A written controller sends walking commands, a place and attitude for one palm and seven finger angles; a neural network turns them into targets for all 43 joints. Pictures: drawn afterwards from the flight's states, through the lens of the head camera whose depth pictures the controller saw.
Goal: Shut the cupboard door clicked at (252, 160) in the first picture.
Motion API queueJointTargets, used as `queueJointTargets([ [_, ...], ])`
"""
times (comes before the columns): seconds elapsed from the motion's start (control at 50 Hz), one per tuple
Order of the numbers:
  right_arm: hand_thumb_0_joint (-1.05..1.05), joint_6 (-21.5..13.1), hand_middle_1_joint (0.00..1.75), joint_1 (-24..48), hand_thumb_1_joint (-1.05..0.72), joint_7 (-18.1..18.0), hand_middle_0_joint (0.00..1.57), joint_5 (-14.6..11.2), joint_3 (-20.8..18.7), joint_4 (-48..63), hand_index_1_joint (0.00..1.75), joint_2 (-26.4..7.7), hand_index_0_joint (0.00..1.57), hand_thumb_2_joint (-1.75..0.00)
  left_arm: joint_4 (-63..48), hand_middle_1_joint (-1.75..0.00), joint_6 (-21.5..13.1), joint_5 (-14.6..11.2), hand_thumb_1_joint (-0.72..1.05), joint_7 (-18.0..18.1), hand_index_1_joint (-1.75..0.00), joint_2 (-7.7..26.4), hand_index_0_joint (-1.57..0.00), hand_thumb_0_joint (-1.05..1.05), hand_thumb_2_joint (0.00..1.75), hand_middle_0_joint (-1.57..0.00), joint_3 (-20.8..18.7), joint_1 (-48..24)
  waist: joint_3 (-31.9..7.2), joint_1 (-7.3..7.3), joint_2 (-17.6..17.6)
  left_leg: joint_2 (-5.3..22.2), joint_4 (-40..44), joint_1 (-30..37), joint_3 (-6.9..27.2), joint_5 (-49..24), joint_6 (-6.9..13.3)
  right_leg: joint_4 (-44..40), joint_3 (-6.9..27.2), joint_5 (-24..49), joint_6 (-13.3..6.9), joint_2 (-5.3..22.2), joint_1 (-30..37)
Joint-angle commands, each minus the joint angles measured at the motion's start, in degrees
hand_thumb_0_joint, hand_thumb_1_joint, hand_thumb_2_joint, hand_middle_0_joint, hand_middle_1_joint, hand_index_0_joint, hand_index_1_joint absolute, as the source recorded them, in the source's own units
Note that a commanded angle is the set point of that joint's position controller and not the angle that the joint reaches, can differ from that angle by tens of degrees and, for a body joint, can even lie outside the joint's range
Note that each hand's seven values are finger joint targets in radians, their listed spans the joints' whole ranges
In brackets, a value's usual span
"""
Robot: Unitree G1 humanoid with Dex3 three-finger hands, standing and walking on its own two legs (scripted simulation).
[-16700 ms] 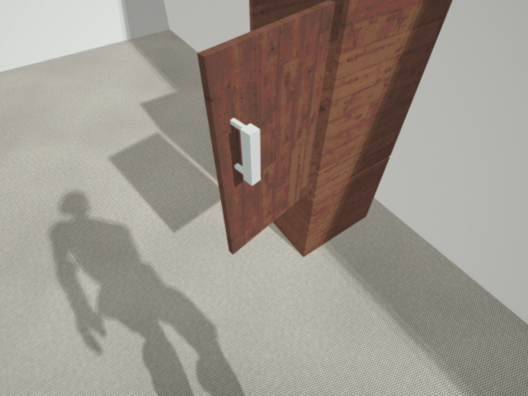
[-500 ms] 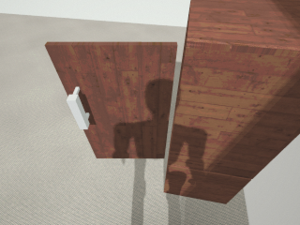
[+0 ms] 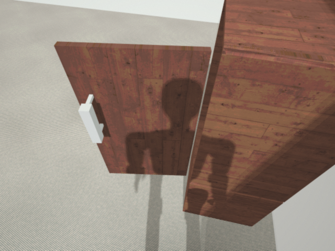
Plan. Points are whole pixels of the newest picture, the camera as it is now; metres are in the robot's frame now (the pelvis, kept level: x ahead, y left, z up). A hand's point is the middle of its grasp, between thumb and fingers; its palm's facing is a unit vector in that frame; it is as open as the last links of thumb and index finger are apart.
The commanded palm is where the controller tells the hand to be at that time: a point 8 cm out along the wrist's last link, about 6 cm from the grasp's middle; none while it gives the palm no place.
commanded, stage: look again from close up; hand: left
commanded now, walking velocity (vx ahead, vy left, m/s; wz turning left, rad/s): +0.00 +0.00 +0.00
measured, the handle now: (94, 119) +0.43 +0.24 +0.04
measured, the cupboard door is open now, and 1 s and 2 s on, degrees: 100 100 100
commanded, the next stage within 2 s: raise the hand and make a fist in 0.44 s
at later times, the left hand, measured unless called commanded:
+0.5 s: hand out of the picture +0.00 +0.18 -0.18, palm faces +0.01 -0.98 -0.20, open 7.4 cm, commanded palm none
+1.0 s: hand out of the picture +0.12 +0.17 -0.06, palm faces +0.11 -0.99 -0.01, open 6.0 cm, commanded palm +0.11 +0.22 -0.03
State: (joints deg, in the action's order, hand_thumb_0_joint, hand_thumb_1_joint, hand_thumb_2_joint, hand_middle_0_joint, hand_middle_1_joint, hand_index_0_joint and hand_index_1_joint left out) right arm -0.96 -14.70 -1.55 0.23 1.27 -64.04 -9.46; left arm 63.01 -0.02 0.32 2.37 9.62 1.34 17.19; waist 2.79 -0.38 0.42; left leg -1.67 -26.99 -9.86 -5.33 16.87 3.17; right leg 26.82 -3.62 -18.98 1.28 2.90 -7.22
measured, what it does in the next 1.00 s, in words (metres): lowers itself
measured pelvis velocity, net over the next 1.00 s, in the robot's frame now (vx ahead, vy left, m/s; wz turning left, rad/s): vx -0.05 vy -0.04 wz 0.07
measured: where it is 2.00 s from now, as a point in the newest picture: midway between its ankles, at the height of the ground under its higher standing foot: outside the picture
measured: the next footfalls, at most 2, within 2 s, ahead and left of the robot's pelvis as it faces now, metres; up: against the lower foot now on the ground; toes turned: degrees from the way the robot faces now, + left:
none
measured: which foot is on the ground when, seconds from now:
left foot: down 0.00-1.00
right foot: down 0.00-1.00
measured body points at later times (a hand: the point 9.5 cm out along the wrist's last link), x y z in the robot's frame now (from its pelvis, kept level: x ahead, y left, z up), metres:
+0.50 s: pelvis +0.00 +0.00 +0.00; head +0.03 +0.01 +0.45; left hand +0.00 +0.23 -0.16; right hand +0.02 -0.23 -0.16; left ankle -0.02 +0.08 -0.74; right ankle -0.05 -0.13 -0.74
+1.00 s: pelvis -0.05 -0.04 -0.09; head +0.00 -0.03 +0.36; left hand +0.11 +0.23 -0.05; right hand +0.20 -0.28 -0.12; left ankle -0.03 +0.08 -0.74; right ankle -0.02 -0.11 -0.74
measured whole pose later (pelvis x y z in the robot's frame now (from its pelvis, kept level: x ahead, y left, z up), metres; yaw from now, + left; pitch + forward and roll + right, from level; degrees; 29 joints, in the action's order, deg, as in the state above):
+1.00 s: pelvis -0.05 -0.04 -0.09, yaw +4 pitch +13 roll +0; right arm -15.6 -9.7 -1.7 -2.1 -3.7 -27.1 -16.4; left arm 5.1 -26.0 -17.7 -19.3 12.4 -10.7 27.4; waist -8.3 -1.6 0.7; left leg -0.6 -66.6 -49.4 0.7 29.9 0.1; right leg 65.8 -5.7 -30.3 -4.4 -1.5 -48.5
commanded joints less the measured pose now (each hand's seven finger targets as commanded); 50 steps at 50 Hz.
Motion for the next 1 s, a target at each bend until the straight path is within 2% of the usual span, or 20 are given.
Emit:
queueJointTargets([
  [0.0, 0.00, -1.0, 0.30, -2.8, -0.90, -0.5, 0.20, 0.2, -1.1, 1.1, 0.30, -5.8, 0.20, -0.90, -1.2, -0.30, -1.0, 0.3, 0.90, 0.3, -0.30, 6.1, -0.20, 0.00, 0.90, -0.20, -1.4, 3.7, 0.0, 0.09, 0.0, 7.3, 4.7, 1.1, 6.8, -19.7, -0.1, -3.1, 3.7, 16.3, -2.8, 4.1, -1.3],
  [0.5, 0.00, -1.1, 0.30, -1.5, -0.90, -0.6, 0.20, 0.3, -1.4, 0.6, 0.30, -6.5, 0.20, -0.90, -1.1, -0.30, -0.8, 0.3, 0.90, 0.1, -0.30, 6.6, -0.20, 0.00, 0.90, -0.20, -1.9, 2.4, -0.6, -0.25, 0.0, 7.5, 6.1, 1.9, 7.2, -20.3, -0.1, -4.0, 3.6, 15.9, -2.7, 4.4, -0.4],
  [0.52, 0.00, -1.2, 0.30, 0.1, -0.90, -0.1, 0.20, -0.3, -1.7, 4.5, 0.30, -8.0, 0.20, -0.90, -0.2, -0.30, -2.0, 1.2, 0.90, 2.3, -0.30, 5.6, -0.20, 0.00, 0.90, -0.20, -1.4, 4.8, 0.3, -0.20, 0.6, 8.7, -3.8, -0.3, 7.7, -35.2, -1.8, -3.2, 5.5, 28.0, -1.7, 5.1, -3.8],
  [0.54, 0.00, -12.8, 0.30, -7.6, -0.90, -4.7, 0.20, -1.4, -4.4, 19.2, 0.30, -20.3, 0.20, -0.90, -95.0, -0.30, -17.3, -4.7, 0.90, 4.1, -0.30, 39.9, -0.20, 0.00, 0.90, -0.20, -25.4, -46.6, -23.5, 10.27, -5.6, 6.8, -5.3, 21.8, 11.5, -45.7, -3.1, 13.9, -3.1, 30.9, -1.5, -2.7, -9.2],
  [0.56, 0.00, -18.3, 0.30, -3.3, -0.90, -6.0, 0.20, -4.7, -0.4, 19.4, 0.30, -13.4, 0.20, -0.90, -74.1, -0.32, -12.6, -6.1, 0.90, 4.8, -0.32, 11.4, -0.22, 0.00, 0.90, -0.22, -2.9, -1.4, -30.2, 3.19, -24.9, 8.7, -2.4, 30.4, 14.3, -49.7, -4.3, 23.4, -2.3, 2.9, -1.7, -4.6, -17.7],
  [0.58, 0.00, -20.2, 0.30, -0.1, -0.90, -4.3, 0.20, -3.0, -2.0, 20.2, 0.30, -10.6, 0.20, -0.90, -73.8, -0.34, -5.3, -9.3, 0.90, 5.4, -0.34, -0.9, -0.24, 0.00, 0.90, -0.24, 1.0, 11.0, -25.3, 1.66, -20.0, 7.2, 2.7, 17.7, 13.2, -46.0, -6.5, 24.8, -1.7, -2.3, -2.3, -4.1, -15.2],
  [0.6, 0.00, -21.1, 0.30, -0.9, -0.90, -1.9, 0.20, -2.6, -2.9, 19.3, 0.30, -9.8, 0.20, -0.90, -68.7, -0.36, -4.5, -8.1, 0.90, 4.8, -0.36, -0.4, -0.25, 0.00, 0.90, -0.25, 1.2, 4.9, -11.9, 2.93, -8.8, 6.8, 2.9, 5.2, 10.7, -36.7, -5.4, 20.5, -0.6, -2.4, -1.9, -2.8, -19.6],
  [0.62, 0.00, -21.2, 0.30, -0.6, -0.90, -0.5, 0.20, -2.1, -4.5, 21.9, 0.30, -10.8, 0.20, -0.90, -66.8, -0.38, -6.4, -8.8, 0.90, 3.1, -0.38, -0.7, -0.27, 0.00, 0.90, -0.27, 0.0, 1.0, -3.2, 4.12, -5.0, 5.4, -1.0, -2.4, 10.7, -26.4, -5.2, 14.6, -1.5, -1.4, -2.2, -2.6, -22.0],
  [0.64, 0.00, -21.4, 0.30, 0.8, -0.90, 0.3, 0.20, -1.2, -5.2, 24.4, 0.30, -11.9, 0.20, -0.90, -62.2, -0.40, -9.7, -9.0, 0.90, 1.5, -0.40, 2.5, -0.29, 0.00, 0.90, -0.29, -4.6, 1.1, -0.8, 3.78, -0.1, 3.7, -5.8, -9.5, 10.8, -15.6, -5.1, 9.7, -2.1, 1.6, -2.7, -2.3, -22.9],
  [0.66, 0.00, -21.0, 0.30, 2.0, -0.90, 0.7, 0.20, -0.7, -5.4, 26.3, 0.30, -11.9, 0.20, -0.90, -54.9, -0.42, -13.6, -10.1, 0.90, -0.9, -0.42, 3.4, -0.31, 0.00, 0.90, -0.31, -8.7, 8.4, -0.3, 2.35, 8.3, 2.0, -9.8, -16.8, 9.8, -6.1, -4.7, 7.7, -1.9, 0.6, -2.9, -2.4, -24.7],
  [0.68, 0.00, -20.7, 0.30, 2.7, -0.90, 1.5, 0.20, -0.7, -5.4, 28.4, 0.30, -12.1, 0.20, -0.90, -50.0, -0.44, -18.0, -11.3, 0.90, -4.4, -0.44, 4.5, -0.33, 0.00, 0.90, -0.33, -11.8, 13.9, -2.1, 0.48, 7.8, 0.3, -12.4, -21.3, 8.8, -3.3, -4.9, 8.8, -0.5, -1.5, -3.7, -1.7, -24.7],
  [0.7, 0.00, -20.1, 0.30, 3.8, -0.90, 1.9, 0.20, -0.8, -5.6, 30.4, 0.30, -11.7, 0.20, -0.90, -47.8, -0.46, -22.8, -13.3, 0.90, -8.7, -0.46, 3.0, -0.35, 0.00, 0.90, -0.35, -12.5, 17.1, -4.2, -0.68, 13.1, -0.1, -16.7, -25.1, 7.8, -4.1, -4.3, 12.8, 0.7, 1.7, -3.7, -1.8, -26.3],
  [0.74, 0.00, -19.5, 0.30, 5.2, -0.90, 2.1, 0.20, -0.4, -6.5, 33.3, 0.30, -11.9, 0.20, -0.90, -47.7, -0.50, -32.8, -16.1, 0.90, -18.8, -0.50, 2.7, -0.38, 0.00, 0.90, -0.38, -13.4, 18.5, -10.3, -1.92, 19.4, -1.1, -25.1, -34.8, 6.2, -2.8, -4.4, 20.5, 5.8, 9.2, -2.1, -0.3, -26.9],
  [0.76, 0.00, -19.4, 0.30, 5.8, -0.90, 2.4, 0.20, -0.7, -6.8, 35.1, 0.30, -12.0, 0.20, -0.90, -48.6, -0.52, -36.6, -16.6, 0.90, -23.4, -0.52, 4.2, -0.40, 0.00, 0.90, -0.40, -13.6, 17.0, -12.0, -1.75, 16.4, -1.3, -27.7, -38.3, 5.8, -0.3, -4.4, 22.4, 8.2, 7.5, -1.9, 0.3, -27.7],
  [0.78, 0.00, -18.8, 0.30, 6.0, -0.90, 2.7, 0.20, -1.5, -6.9, 37.0, 0.30, -11.5, 0.20, -0.90, -48.6, -0.54, -37.0, -17.0, 0.90, -25.9, -0.54, 7.1, -0.42, 0.00, 0.90, -0.42, -15.9, 16.7, -13.1, -3.10, 10.5, -1.6, -28.8, -39.9, 4.9, 2.3, -4.0, 22.2, 11.0, 3.1, -2.1, 1.0, -27.6],
  [0.82, 0.00, -17.9, 0.30, 8.6, -0.90, 2.3, 0.20, -2.3, -6.8, 42.6, 0.30, -12.0, 0.20, -0.90, -57.9, -0.58, -34.2, -19.2, 0.90, -27.5, -0.58, 12.1, -0.46, 0.00, 0.90, -0.46, -19.6, 14.1, -18.4, -4.58, 1.7, -2.1, -29.9, -40.5, 3.8, 4.5, -3.0, 21.6, 13.5, -5.6, -2.2, 0.8, -25.2],
  [0.84, 0.00, -17.4, 0.30, 8.7, -0.90, 1.8, 0.20, -2.5, -6.4, 44.3, 0.30, -11.7, 0.20, -0.90, -62.0, -0.60, -32.1, -20.4, 0.90, -26.9, -0.60, 12.5, -0.47, 0.00, 0.90, -0.47, -20.2, 12.9, -19.8, -4.49, 0.2, -1.9, -30.0, -40.1, 3.8, 5.0, -2.6, 20.9, 13.8, -8.3, -2.0, 0.6, -25.0],
  [0.9, 0.00, -16.9, 0.30, 6.6, -0.90, 0.1, 0.20, -2.4, -5.8, 45.7, 0.30, -10.9, 0.20, -0.90, -75.0, -0.66, -30.8, -21.0, 0.90, -22.3, -0.66, 13.7, -0.53, 0.00, 0.90, -0.53, -20.5, 2.3, -21.2, -1.42, -1.5, -0.5, -32.9, -39.5, 5.3, 6.2, -1.6, 19.9, 15.4, -12.8, -1.1, 0.0, -28.8],
  [0.96, 0.00, -17.7, 0.30, 4.4, -0.90, -1.1, 0.20, -1.9, -5.1, 43.8, 0.30, -11.0, 0.20, -0.90, -82.2, -0.72, -33.7, -19.2, 0.90, -19.9, -0.72, 12.3, -0.58, 0.00, 0.90, -0.58, -15.8, -3.6, -20.1, 2.01, -3.8, 0.8, -34.3, -37.2, 6.7, 5.2, -1.0, 21.1, 13.0, -10.6, -1.5, -1.4, -33.4],
  [0.98, 0.00, -17.8, 0.30, 3.8, -0.90, -1.6, 0.20, -1.8, -4.8, 43.4, 0.30, -11.4, 0.20, -0.90, -84.0, -0.74, -34.3, -18.7, 0.90, -20.0, -0.74, 12.1, -0.60, 0.00, 0.90, -0.60, -13.8, -6.3, -19.5, 3.55, -2.5, 1.1, -34.5, -36.7, 7.2, 5.7, -0.6, 21.5, 12.2, -11.2, -1.4, -2.2, -35.1],
])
